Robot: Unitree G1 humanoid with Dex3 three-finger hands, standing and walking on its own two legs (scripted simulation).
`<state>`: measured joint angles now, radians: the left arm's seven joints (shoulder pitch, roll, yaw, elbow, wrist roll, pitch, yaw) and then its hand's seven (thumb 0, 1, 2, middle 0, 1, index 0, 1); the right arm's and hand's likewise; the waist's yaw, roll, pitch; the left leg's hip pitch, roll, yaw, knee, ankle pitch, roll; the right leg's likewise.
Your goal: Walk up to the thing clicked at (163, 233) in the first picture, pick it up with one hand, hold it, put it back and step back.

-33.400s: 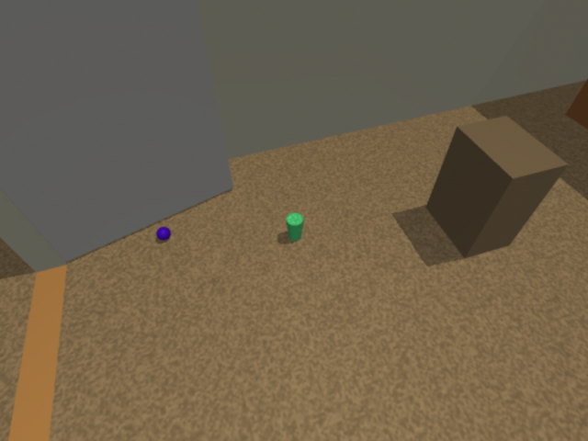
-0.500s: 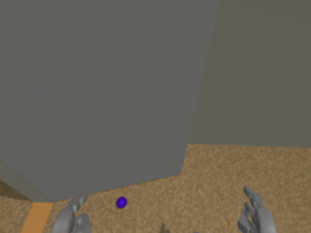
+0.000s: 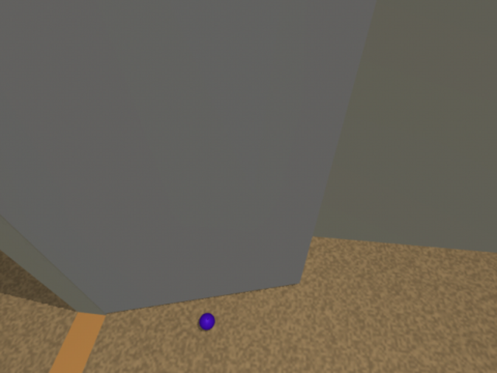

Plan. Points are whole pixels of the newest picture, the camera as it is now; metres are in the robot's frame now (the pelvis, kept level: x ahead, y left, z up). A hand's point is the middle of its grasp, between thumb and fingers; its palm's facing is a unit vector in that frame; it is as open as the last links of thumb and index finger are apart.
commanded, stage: stand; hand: left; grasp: from above
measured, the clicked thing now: (207, 321) +0.42 +0.21 -0.74
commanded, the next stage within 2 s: none
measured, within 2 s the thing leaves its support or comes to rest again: neither
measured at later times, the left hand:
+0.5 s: hand out of the picture +0.03 +0.23 -0.15, palm faces +0.04 -0.94 -0.34, open 7.4 cm
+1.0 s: hand out of the picture +0.06 +0.23 -0.15, palm faces +0.03 -0.94 -0.33, open 7.4 cm
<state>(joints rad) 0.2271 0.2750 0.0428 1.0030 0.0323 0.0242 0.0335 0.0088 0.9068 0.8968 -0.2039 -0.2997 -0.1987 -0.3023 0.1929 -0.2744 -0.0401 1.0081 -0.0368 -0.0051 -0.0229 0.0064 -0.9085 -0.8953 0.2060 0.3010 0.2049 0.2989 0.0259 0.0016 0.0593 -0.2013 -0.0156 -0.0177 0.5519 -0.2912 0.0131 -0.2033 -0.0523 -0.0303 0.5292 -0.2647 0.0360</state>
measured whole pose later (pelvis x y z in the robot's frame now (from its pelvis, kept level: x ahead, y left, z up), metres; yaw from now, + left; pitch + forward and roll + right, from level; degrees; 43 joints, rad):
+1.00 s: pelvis +0.00 -0.02 +0.01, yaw +0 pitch -4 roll +0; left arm 0.12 0.30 0.03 1.16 0.01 0.00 0.01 0.01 0.91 0.90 -0.21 -0.30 -0.20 -0.30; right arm 0.14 -0.31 -0.02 1.14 -0.02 -0.01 -0.01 0.00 -0.91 -0.90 0.21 0.30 0.20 0.30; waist 0.01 0.02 0.07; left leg -0.09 0.01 -0.02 0.35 -0.19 -0.01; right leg -0.10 -0.03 -0.04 0.34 -0.17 0.02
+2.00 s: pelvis +0.02 -0.02 +0.01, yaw -1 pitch -3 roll +0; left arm 0.10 0.32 0.02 1.14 0.01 -0.01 0.00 0.01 0.91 0.90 -0.20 -0.30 -0.20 -0.30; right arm 0.12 -0.33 -0.01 1.14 -0.01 -0.01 0.00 0.00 -0.91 -0.90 0.21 0.30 0.21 0.30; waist 0.00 0.01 0.06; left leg -0.07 0.01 -0.02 0.31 -0.19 -0.02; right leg -0.10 -0.02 -0.03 0.33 -0.19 0.01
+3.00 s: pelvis -0.17 +0.02 +0.00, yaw -4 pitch -2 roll +1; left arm 0.14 0.35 0.07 0.79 0.03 0.04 0.01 0.01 0.90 0.90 -0.21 -0.30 -0.20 -0.30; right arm 0.16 -0.41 -0.04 0.88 0.01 0.04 -0.02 0.00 -0.91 -0.90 0.21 0.30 0.21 0.30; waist 0.01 0.00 0.17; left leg -0.36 -0.09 -0.11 1.01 -0.52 -0.02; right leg -0.32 0.00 0.03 0.58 -0.23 -0.03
